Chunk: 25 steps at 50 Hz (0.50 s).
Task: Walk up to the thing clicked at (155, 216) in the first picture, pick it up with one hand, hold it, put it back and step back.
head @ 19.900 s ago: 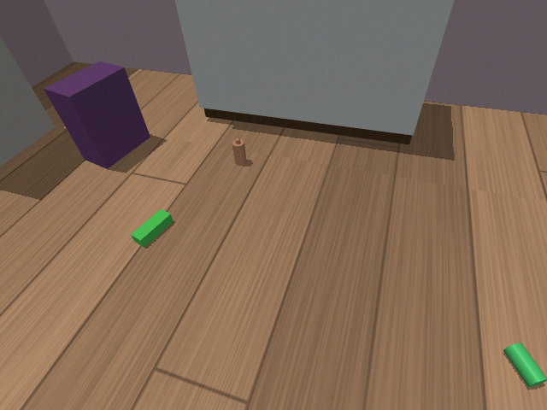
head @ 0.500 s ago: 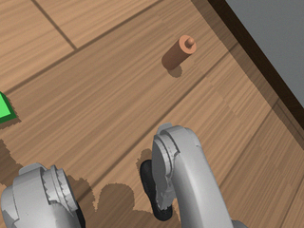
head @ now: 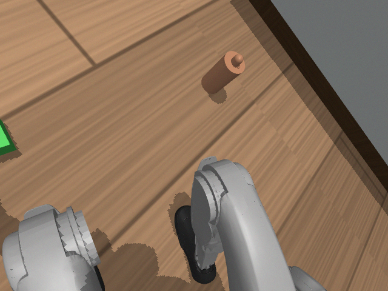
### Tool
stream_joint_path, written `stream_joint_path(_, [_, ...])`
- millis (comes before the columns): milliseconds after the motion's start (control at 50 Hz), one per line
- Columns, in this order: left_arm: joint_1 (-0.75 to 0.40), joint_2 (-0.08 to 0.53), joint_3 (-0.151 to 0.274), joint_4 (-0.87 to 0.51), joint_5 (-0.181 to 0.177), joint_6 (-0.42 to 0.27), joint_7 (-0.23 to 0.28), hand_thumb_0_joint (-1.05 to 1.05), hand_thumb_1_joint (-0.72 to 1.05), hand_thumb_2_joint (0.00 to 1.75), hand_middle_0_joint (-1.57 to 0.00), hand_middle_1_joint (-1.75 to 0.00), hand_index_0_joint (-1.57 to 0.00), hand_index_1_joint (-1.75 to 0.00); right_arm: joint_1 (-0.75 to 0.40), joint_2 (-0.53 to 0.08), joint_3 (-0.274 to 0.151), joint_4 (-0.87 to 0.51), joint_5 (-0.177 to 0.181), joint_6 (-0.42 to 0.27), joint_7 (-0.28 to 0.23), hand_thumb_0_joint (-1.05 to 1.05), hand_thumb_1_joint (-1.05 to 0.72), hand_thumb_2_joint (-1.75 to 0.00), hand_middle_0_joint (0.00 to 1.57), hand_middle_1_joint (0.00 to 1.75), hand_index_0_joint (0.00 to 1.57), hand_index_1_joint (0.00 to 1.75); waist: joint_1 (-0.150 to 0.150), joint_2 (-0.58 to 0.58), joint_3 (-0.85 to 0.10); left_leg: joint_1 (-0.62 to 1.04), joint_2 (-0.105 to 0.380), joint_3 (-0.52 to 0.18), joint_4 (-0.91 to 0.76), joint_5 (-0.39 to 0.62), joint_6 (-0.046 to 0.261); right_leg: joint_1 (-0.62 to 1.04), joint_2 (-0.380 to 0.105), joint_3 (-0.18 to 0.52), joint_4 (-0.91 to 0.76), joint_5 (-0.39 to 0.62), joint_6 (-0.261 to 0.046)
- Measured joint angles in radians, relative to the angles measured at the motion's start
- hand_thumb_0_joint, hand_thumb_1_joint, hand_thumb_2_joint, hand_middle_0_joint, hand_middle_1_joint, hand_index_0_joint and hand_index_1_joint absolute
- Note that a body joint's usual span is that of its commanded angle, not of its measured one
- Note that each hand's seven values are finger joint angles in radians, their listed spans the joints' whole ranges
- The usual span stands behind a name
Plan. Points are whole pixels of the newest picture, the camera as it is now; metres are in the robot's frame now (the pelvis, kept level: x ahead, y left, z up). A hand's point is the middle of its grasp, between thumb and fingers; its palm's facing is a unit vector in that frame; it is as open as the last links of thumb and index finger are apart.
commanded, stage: close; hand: left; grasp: from above
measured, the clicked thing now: out of the picture +0.44 +0.36 -0.26
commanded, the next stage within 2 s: settle in 1.56 s
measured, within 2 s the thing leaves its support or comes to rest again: leaves its support in 1.94 s
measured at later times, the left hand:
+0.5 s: hand out of the picture +0.43 +0.36 -0.24, palm faces -0.42 -0.19 -0.89, open 12.5 cm
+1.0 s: hand out of the picture +0.42 +0.36 -0.24, palm faces -0.41 -0.19 -0.89, open 10.3 cm
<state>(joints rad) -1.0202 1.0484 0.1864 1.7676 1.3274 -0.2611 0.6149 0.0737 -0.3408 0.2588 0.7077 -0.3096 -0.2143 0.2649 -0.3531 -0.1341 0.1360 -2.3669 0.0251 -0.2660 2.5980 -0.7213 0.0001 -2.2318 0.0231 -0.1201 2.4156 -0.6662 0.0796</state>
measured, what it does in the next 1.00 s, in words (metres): stands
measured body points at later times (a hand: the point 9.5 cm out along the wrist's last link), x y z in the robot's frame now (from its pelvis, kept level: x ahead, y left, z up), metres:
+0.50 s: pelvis +0.00 +0.00 +0.00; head +0.26 +0.13 +0.34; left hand +0.44 +0.36 -0.19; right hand +0.06 -0.25 -0.06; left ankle +0.06 +0.13 -0.26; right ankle +0.12 -0.14 -0.26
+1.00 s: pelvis -0.01 +0.00 +0.00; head +0.26 +0.13 +0.34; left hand +0.44 +0.36 -0.18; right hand +0.06 -0.26 -0.05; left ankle +0.06 +0.13 -0.26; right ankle +0.12 -0.14 -0.26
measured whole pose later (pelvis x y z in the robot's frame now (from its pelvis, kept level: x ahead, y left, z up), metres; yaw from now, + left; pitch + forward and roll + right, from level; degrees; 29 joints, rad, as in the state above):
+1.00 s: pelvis -0.01 +0.00 +0.00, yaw -1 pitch +25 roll -15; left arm -1.02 1.07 0.18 1.78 1.28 -0.25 0.63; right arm 0.06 -0.36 0.29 0.69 -0.30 -0.27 0.28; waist -0.36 -0.15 0.18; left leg -2.35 0.03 -0.29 2.59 -0.71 0.00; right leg -2.22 0.03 -0.14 2.40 -0.64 0.09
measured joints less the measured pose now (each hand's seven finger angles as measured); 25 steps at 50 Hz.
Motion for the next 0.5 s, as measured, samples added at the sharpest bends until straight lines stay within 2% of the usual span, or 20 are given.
stream_joint_path(180, [-0.010, 0.009, 0.011, 0.014, 0.005, 0.020, 0.027, 0.00, -0.40, 0.96, -0.17, -0.96, -0.16, -0.96, -0.005, -0.002, 0.019, -0.009, -0.007, -0.027, 0.022, 0.00, -0.89, -0.90, 0.20, 0.30, 0.20, 0.30, -0.014, -0.007, 0.014, -0.003, -0.001, -0.007, 0.008, -0.001, 0.004, 0.003, 0.003, -0.006, -0.001, 0.001, 0.001])
stream_joint_path(320, [-0.011, 0.021, 0.020, 0.016, -0.011, 0.032, 0.026, 0.00, -0.33, 0.91, -0.22, -0.93, -0.22, -0.93, -0.004, -0.006, 0.031, -0.006, -0.005, -0.045, 0.031, 0.00, -0.89, -0.90, 0.20, 0.30, 0.20, 0.30, -0.018, -0.007, 0.028, -0.003, 0.000, -0.013, 0.012, -0.004, 0.001, 0.002, 0.005, -0.009, 0.001, 0.003, 0.004])
stream_joint_path(500, [-0.007, 0.034, 0.011, 0.019, -0.037, 0.023, 0.009, 0.00, -0.26, 0.85, -0.27, -0.88, -0.28, -0.88, -0.002, -0.011, 0.043, -0.007, -0.004, -0.050, 0.028, 0.01, -0.90, -0.90, 0.20, 0.30, 0.20, 0.30, -0.018, -0.007, 0.043, 0.002, 0.000, -0.020, 0.011, -0.002, -0.003, 0.006, 0.007, -0.014, -0.003, 0.008, 0.006])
